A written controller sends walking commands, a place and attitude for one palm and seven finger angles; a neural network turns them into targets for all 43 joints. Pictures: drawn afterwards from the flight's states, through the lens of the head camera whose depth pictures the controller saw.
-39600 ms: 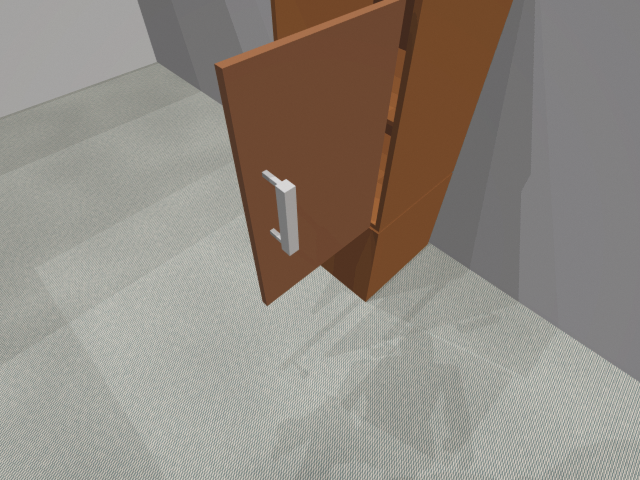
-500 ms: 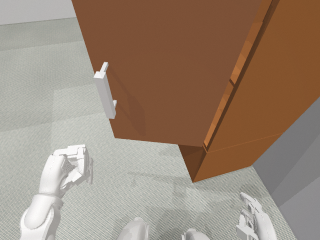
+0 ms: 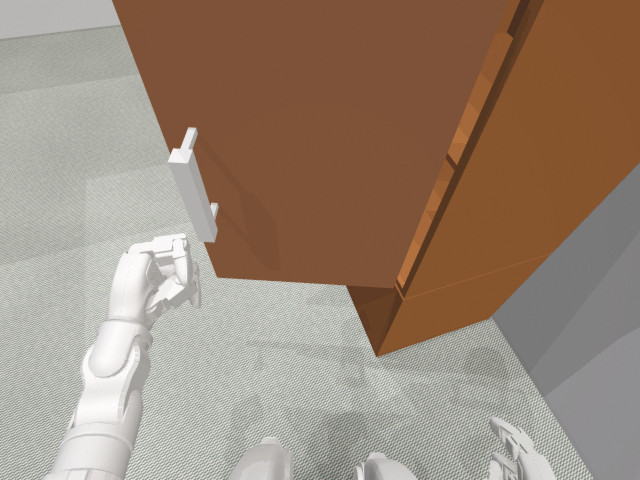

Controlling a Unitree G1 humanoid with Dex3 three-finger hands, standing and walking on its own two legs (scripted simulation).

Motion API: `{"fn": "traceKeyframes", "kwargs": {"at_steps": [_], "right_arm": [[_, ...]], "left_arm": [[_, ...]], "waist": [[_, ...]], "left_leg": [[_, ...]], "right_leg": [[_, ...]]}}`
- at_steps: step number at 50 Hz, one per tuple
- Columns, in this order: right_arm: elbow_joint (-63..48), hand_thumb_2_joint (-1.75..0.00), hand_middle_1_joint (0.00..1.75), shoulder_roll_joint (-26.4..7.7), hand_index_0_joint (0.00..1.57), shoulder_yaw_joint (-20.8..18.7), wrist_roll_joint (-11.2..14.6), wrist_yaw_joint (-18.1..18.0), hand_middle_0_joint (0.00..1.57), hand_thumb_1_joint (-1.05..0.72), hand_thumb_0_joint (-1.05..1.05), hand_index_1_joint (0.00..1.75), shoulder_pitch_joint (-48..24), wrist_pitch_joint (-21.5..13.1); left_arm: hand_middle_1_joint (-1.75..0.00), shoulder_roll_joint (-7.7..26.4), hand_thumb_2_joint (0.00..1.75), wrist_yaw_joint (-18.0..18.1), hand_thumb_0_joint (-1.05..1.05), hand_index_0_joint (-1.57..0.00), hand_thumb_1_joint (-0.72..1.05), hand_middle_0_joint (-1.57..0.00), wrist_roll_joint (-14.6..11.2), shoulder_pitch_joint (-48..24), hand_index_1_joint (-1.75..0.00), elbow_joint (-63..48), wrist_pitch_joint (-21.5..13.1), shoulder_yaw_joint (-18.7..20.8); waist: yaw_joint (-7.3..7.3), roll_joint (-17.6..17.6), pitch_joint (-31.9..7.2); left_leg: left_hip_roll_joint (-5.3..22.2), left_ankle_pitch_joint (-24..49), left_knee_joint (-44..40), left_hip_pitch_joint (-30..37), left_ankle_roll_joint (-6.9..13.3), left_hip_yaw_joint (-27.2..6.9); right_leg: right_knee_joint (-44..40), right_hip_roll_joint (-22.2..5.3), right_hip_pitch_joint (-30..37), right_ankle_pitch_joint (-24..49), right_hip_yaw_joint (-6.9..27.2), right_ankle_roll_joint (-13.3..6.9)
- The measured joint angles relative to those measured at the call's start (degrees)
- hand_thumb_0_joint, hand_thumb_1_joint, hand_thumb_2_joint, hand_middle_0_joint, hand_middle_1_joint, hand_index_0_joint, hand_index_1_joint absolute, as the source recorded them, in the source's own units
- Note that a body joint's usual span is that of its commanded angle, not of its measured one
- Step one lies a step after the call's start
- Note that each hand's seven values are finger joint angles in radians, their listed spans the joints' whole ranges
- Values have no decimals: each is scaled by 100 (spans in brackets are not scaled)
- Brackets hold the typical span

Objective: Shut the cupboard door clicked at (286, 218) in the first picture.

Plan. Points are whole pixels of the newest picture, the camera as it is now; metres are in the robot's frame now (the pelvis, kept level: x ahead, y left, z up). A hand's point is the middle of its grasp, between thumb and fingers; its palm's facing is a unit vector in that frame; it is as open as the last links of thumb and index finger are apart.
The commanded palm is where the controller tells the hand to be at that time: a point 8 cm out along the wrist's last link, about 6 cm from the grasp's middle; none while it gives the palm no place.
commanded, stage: bring the fist close to the handle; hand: left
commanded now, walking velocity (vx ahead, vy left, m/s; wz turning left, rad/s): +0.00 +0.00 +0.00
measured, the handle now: (200, 188) +0.49 +0.19 +0.05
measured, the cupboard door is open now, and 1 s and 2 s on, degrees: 68 68 47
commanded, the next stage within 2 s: push the door shut along its arc in 0.66 s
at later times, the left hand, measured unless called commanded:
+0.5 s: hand (205, 247) +0.39 +0.16 +0.05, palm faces -0.01 -1.00 -0.03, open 3.1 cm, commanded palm +0.36 +0.21 +0.05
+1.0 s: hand (205, 234) +0.41 +0.17 +0.05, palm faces -0.06 -1.00 -0.04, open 3.1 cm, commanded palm +0.40 +0.21 +0.05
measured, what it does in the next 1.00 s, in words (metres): stands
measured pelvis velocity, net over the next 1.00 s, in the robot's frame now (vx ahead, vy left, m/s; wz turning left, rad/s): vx -0.01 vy -0.01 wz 0.00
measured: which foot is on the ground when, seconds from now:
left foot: down 0.00-1.00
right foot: down 0.00-1.00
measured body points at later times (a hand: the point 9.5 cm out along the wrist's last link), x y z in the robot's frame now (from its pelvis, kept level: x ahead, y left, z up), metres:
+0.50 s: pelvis +0.00 +0.00 +0.00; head +0.08 +0.00 +0.45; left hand +0.38 +0.22 +0.05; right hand +0.09 -0.27 -0.11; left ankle +0.04 +0.07 -0.66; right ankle +0.00 -0.10 -0.66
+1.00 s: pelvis -0.01 -0.01 +0.00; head +0.07 +0.01 +0.44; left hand +0.40 +0.22 +0.06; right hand +0.10 -0.27 -0.11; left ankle +0.04 +0.07 -0.66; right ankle +0.00 -0.10 -0.66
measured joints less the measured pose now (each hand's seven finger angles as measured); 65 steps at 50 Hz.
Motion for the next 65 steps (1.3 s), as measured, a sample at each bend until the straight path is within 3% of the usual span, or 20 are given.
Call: {"fn": "traceKeyframes", "kwargs": {"at_steps": [16,25,41,55,65], "right_arm": [[106,-90,30,46,21,33,-35,126,20,-90,1,30,148,334],[125,-90,30,4,21,-31,-14,137,20,-90,1,30,288,497],[97,-90,30,14,21,-7,12,87,20,-90,1,30,70,457],[230,-90,30,-24,21,85,26,64,20,-90,1,30,121,489],[370,-90,30,-81,21,59,-8,108,20,-90,1,30,412,566]], "left_arm": [[-150,90,90,153,2,-130,90,-130,189,-1415,-150,1535,-116,260],[-150,116,90,79,2,-130,90,-130,163,-1281,-150,1573,-248,382],[-150,126,90,-14,2,-130,89,-130,136,-1363,-150,1660,-351,308],[-150,585,93,-584,1,-130,89,-130,199,-2720,-150,3063,-355,461],[-150,943,96,-908,-2,-130,91,-130,256,-3470,-150,3707,-288,616]], "waist": [[-127,-16,-31],[-162,-31,-4],[-120,-47,10],[-234,-37,36],[-430,4,29]], "left_leg": [[30,42,-71,-69,-8,67],[57,54,-123,-21,-25,107],[47,98,-96,-40,-52,32],[42,73,151,-440,-40,-53],[67,36,352,-826,1,-74]], "right_leg": [[-26,25,-118,49,70,-9],[-48,51,-105,66,116,-24],[-35,44,-93,89,38,-57],[156,35,-436,57,-62,-59],[289,52,-786,53,-93,-33]]}}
